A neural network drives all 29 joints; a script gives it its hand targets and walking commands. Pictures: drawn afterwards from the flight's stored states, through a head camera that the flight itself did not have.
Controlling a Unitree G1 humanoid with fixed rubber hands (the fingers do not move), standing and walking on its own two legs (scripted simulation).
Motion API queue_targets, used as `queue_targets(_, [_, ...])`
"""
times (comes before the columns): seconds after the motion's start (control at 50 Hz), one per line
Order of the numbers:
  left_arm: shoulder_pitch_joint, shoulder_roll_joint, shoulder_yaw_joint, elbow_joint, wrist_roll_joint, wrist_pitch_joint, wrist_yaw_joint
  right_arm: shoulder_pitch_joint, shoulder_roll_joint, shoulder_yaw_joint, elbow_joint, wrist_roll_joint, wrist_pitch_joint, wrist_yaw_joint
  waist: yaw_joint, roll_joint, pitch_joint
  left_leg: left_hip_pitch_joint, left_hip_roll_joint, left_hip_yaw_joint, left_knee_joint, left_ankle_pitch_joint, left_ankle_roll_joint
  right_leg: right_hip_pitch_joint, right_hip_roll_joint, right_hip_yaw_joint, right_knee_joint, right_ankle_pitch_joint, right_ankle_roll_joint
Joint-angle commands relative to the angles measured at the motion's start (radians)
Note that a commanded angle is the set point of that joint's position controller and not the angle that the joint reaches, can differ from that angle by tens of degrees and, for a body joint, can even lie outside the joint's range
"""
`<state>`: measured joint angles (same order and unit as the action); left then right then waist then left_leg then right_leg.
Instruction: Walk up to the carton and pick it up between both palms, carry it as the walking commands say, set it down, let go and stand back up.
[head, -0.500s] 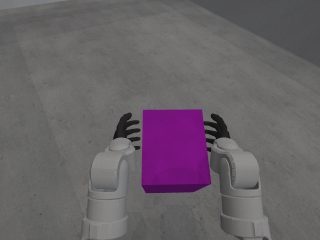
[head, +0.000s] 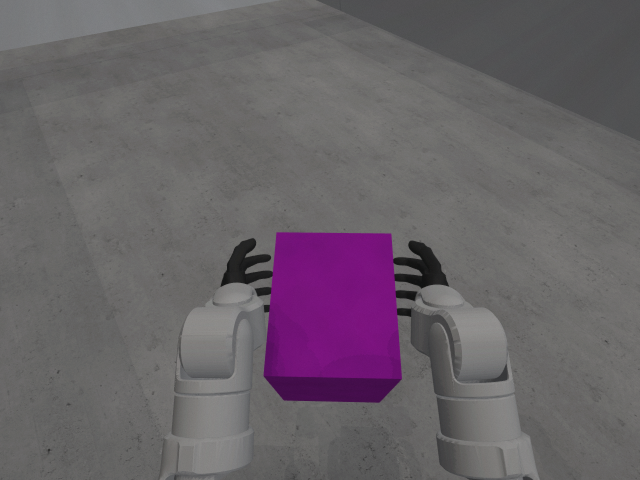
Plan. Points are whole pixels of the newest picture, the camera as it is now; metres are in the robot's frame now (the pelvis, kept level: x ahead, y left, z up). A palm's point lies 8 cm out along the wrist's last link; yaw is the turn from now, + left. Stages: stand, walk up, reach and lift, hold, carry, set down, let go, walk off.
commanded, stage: carry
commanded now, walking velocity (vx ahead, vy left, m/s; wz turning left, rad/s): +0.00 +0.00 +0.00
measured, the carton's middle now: (332, 324) +0.33 +0.00 +0.02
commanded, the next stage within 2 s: none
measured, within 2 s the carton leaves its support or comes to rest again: neither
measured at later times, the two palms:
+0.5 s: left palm (259, 328) +0.27 +0.09 +0.11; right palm (465, 336) +0.26 -0.13 +0.11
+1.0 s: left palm (243, 313) +0.29 +0.11 +0.10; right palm (439, 317) +0.29 -0.11 +0.10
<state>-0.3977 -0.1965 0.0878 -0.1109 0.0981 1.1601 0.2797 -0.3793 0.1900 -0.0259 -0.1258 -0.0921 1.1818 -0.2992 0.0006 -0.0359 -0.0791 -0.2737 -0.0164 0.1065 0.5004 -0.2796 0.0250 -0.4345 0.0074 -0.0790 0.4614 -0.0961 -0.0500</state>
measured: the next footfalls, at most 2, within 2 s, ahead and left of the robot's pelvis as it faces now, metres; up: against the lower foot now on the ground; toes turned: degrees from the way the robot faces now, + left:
none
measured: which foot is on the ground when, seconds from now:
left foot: down 0.00-1.00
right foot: down 0.00-1.00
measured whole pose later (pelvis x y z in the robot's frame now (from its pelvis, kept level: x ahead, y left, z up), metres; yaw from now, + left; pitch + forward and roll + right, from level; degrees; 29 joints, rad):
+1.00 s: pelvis -0.02 +0.00 +0.00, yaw +0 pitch +2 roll +1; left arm -0.44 -0.22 0.13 0.03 0.13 1.11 0.27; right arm -0.43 0.21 -0.09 0.01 -0.14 1.12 -0.28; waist -0.01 -0.01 -0.09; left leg -0.31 -0.01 0.11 0.56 -0.27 0.05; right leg -0.44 -0.01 -0.12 0.45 -0.06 -0.04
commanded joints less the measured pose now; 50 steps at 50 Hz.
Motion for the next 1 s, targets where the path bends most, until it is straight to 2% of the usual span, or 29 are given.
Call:
queue_targets(0.0, [-0.292, -1.075, -0.444, -0.098, -0.304, 0.003, -0.193, -0.276, 1.035, 0.373, -0.087, 0.266, -0.039, 0.204, 0.002, 0.170, -0.196, -0.015, 0.271, -0.259, -0.240, -0.306, 0.058, 0.082, -0.091, 0.098, -0.014, -0.142, 0.030])
queue_targets(0.04, [-0.296, -1.080, -0.453, -0.078, -0.327, 0.015, -0.194, -0.271, 1.027, 0.352, -0.069, 0.246, -0.029, 0.195, 0.004, 0.129, -0.178, -0.107, 0.249, -0.206, -0.238, -0.322, 0.056, 0.151, -0.079, 0.079, 0.013, -0.107, 0.020])
queue_targets(0.08, [-0.294, -1.071, -0.452, -0.058, -0.333, 0.024, -0.194, -0.254, 1.012, 0.332, -0.040, 0.230, -0.021, 0.190, 0.006, 0.124, -0.188, -0.135, 0.203, -0.160, -0.210, -0.338, 0.048, 0.192, -0.080, 0.081, -0.008, -0.103, 0.014])
queue_targets(0.14, [-0.294, -1.055, -0.421, -0.028, -0.321, 0.031, -0.195, -0.283, 1.009, 0.334, -0.023, 0.232, -0.010, 0.192, 0.007, 0.038, -0.174, -0.168, 0.133, -0.112, -0.121, -0.373, 0.040, 0.193, -0.126, 0.163, -0.105, -0.263, 0.014])
queue_targets(0.18, [-0.291, -1.054, -0.396, -0.018, -0.315, 0.032, -0.197, -0.305, 1.029, 0.351, -0.029, 0.243, -0.006, 0.193, 0.001, -0.045, -0.181, -0.107, 0.066, -0.068, -0.017, -0.274, 0.036, 0.136, -0.173, 0.235, -0.214, -0.387, 0.024])
queue_targets(0.22, [-0.283, -1.049, -0.376, -0.008, -0.304, 0.035, -0.198, -0.316, 1.044, 0.365, -0.030, 0.254, -0.004, 0.193, -0.006, -0.094, -0.203, -0.024, 0.023, -0.023, 0.022, -0.228, 0.045, 0.098, -0.178, 0.215, -0.284, -0.441, 0.056])
queue_targets(0.26, [-0.274, -1.048, -0.363, 0.001, -0.290, 0.033, -0.199, -0.330, 1.056, 0.375, -0.037, 0.265, -0.007, 0.195, -0.009, -0.088, -0.224, 0.015, 0.011, -0.009, 0.001, -0.224, 0.059, 0.108, -0.149, 0.152, -0.285, -0.407, 0.089])
queue_targets(0.32, [-0.270, -1.056, -0.356, 0.008, -0.271, 0.026, -0.198, -0.349, 1.065, 0.388, -0.047, 0.280, -0.013, 0.202, -0.007, -0.005, -0.248, 0.012, 0.046, -0.053, -0.098, -0.258, 0.073, 0.158, -0.083, 0.051, -0.191, -0.284, 0.122])
queue_targets(0.36, [-0.272, -1.051, -0.345, 0.033, -0.258, 0.016, -0.198, -0.350, 1.055, 0.377, -0.018, 0.274, -0.019, 0.208, 0.001, 0.058, -0.245, -0.049, 0.097, -0.103, -0.153, -0.304, 0.072, 0.212, -0.061, 0.023, -0.094, -0.208, 0.102])
queue_targets(0.4, [-0.281, -1.039, -0.326, 0.072, -0.245, 0.000, -0.201, -0.351, 1.040, 0.356, 0.031, 0.259, -0.029, 0.217, 0.011, 0.081, -0.237, -0.118, 0.121, -0.110, -0.135, -0.314, 0.060, 0.250, -0.074, 0.043, -0.035, -0.196, 0.057])
queue_targets(0.44, [-0.322, -1.030, -0.316, 0.083, -0.248, -0.015, -0.207, -0.371, 1.037, 0.345, 0.055, 0.250, -0.041, 0.223, 0.015, 0.018, -0.223, -0.130, 0.083, -0.064, -0.067, -0.312, 0.049, 0.226, -0.105, 0.099, -0.102, -0.274, 0.048])
queue_targets(0.48, [-0.358, -1.035, -0.327, 0.062, -0.265, -0.018, -0.213, -0.387, 1.048, 0.351, 0.042, 0.249, -0.048, 0.218, 0.008, -0.078, -0.215, -0.068, 0.015, -0.007, 0.016, -0.277, 0.050, 0.152, -0.142, 0.163, -0.234, -0.392, 0.076])
queue_targets(0.52, [-0.369, -1.037, -0.343, 0.040, -0.280, -0.014, -0.217, -0.383, 1.048, 0.354, 0.027, 0.245, -0.050, 0.210, -0.003, -0.119, -0.228, 0.033, -0.021, 0.034, 0.066, -0.263, 0.062, 0.084, -0.154, 0.155, -0.314, -0.447, 0.108])
queue_targets(0.54, [-0.366, -1.038, -0.352, 0.032, -0.284, -0.011, -0.217, -0.376, 1.047, 0.354, 0.018, 0.246, -0.050, 0.206, -0.009, -0.111, -0.239, 0.075, -0.025, 0.041, 0.062, -0.254, 0.070, 0.069, -0.143, 0.128, -0.318, -0.432, 0.122])
queue_targets(0.58, [-0.357, -1.037, -0.362, 0.029, -0.282, -0.008, -0.215, -0.369, 1.042, 0.353, 0.011, 0.248, -0.051, 0.203, -0.016, -0.033, -0.250, 0.105, -0.007, 0.016, -0.034, -0.240, 0.085, 0.078, -0.087, 0.041, -0.251, -0.343, 0.151])
queue_targets(0.6, [-0.356, -1.036, -0.363, 0.031, -0.278, -0.010, -0.213, -0.372, 1.035, 0.351, 0.012, 0.248, -0.053, 0.204, -0.016, 0.030, -0.256, 0.087, 0.034, -0.039, -0.104, -0.273, 0.092, 0.099, -0.052, -0.002, -0.175, -0.276, 0.156])
queue_targets(0.62, [-0.353, -1.039, -0.363, 0.035, -0.275, -0.014, -0.211, -0.374, 1.031, 0.349, 0.016, 0.251, -0.055, 0.206, -0.010, 0.093, -0.257, 0.043, 0.092, -0.107, -0.163, -0.312, 0.095, 0.136, -0.030, -0.026, -0.082, -0.203, 0.138])
queue_targets(0.64, [-0.337, -1.041, -0.359, 0.054, -0.269, -0.020, -0.209, -0.375, 1.029, 0.346, 0.032, 0.250, -0.056, 0.211, 0.001, 0.160, -0.250, -0.044, 0.152, -0.165, -0.180, -0.320, 0.093, 0.189, -0.037, -0.017, 0.040, -0.170, 0.084])
queue_targets(0.66, [-0.320, -1.041, -0.350, 0.078, -0.260, -0.026, -0.209, -0.364, 1.026, 0.341, 0.055, 0.245, -0.057, 0.217, 0.009, 0.160, -0.245, -0.110, 0.182, -0.176, -0.181, -0.316, 0.085, 0.222, -0.051, 0.004, 0.100, -0.163, 0.048])
queue_targets(0.7, [-0.328, -1.015, -0.309, 0.141, -0.237, -0.038, -0.213, -0.363, 1.003, 0.309, 0.129, 0.219, -0.062, 0.226, 0.023, 0.094, -0.230, -0.192, 0.162, -0.123, -0.130, -0.329, 0.061, 0.267, -0.076, 0.034, 0.064, -0.170, 0.030])
queue_targets(0.72, [-0.340, -1.003, -0.293, 0.164, -0.230, -0.046, -0.218, -0.366, 0.995, 0.294, 0.156, 0.205, -0.070, 0.229, 0.026, 0.040, -0.207, -0.213, 0.128, -0.089, -0.077, -0.345, 0.049, 0.254, -0.103, 0.078, -0.020, -0.225, 0.026])
queue_targets(0.76, [-0.393, -1.044, -0.328, 0.095, -0.265, -0.052, -0.223, -0.408, 1.034, 0.334, 0.075, 0.230, -0.081, 0.227, 0.012, -0.111, -0.173, -0.159, 0.032, -0.030, 0.071, -0.290, 0.035, 0.139, -0.202, 0.250, -0.244, -0.453, 0.033])
queue_targets(0.78, [-0.396, -1.048, -0.333, 0.092, -0.270, -0.049, -0.223, -0.411, 1.028, 0.335, 0.067, 0.228, -0.081, 0.221, 0.003, -0.155, -0.187, -0.079, 0.008, -0.006, 0.138, -0.272, 0.038, 0.072, -0.234, 0.277, -0.319, -0.530, 0.042])
queue_targets(0.82, [-0.370, -1.056, -0.350, 0.063, -0.282, -0.045, -0.220, -0.394, 1.029, 0.345, 0.030, 0.235, -0.082, 0.211, -0.009, -0.133, -0.242, 0.045, 0.002, 0.015, 0.134, -0.221, 0.054, 0.046, -0.207, 0.197, -0.323, -0.454, 0.058])
queue_targets(0.86, [-0.350, -1.048, -0.360, 0.048, -0.276, -0.043, -0.213, -0.382, 1.037, 0.352, 0.017, 0.247, -0.083, 0.209, -0.013, -0.040, -0.257, 0.068, 0.016, -0.011, -0.017, -0.172, 0.075, 0.084, -0.137, 0.088, -0.240, -0.316, 0.094])
queue_targets(0.88, [-0.341, -1.048, -0.367, 0.044, -0.271, -0.044, -0.209, -0.380, 1.036, 0.356, 0.012, 0.253, -0.084, 0.211, -0.012, 0.026, -0.268, 0.057, 0.063, -0.079, -0.078, -0.194, 0.086, 0.102, -0.107, 0.047, -0.167, -0.247, 0.103])
queue_targets(0.9, [-0.338, -1.055, -0.376, 0.031, -0.272, -0.046, -0.206, -0.382, 1.037, 0.364, -0.001, 0.262, -0.084, 0.214, -0.008, 0.090, -0.276, 0.016, 0.130, -0.161, -0.143, -0.245, 0.092, 0.136, -0.091, 0.030, -0.082, -0.183, 0.091])
queue_targets(0.92, [-0.332, -1.055, -0.375, 0.037, -0.268, -0.048, -0.202, -0.378, 1.034, 0.363, 0.006, 0.264, -0.082, 0.218, 0.000, 0.126, -0.266, -0.035, 0.179, -0.205, -0.173, -0.265, 0.088, 0.162, -0.091, 0.029, -0.023, -0.139, 0.060])
queue_targets(0.98, [-0.297, -1.002, -0.307, 0.179, -0.210, -0.077, -0.211, -0.336, 0.977, 0.293, 0.153, 0.204, -0.103, 0.236, 0.009, 0.065, -0.249, -0.114, 0.178, -0.163, -0.131, -0.209, 0.058, 0.213, -0.123, 0.065, -0.036, -0.100, 0.018])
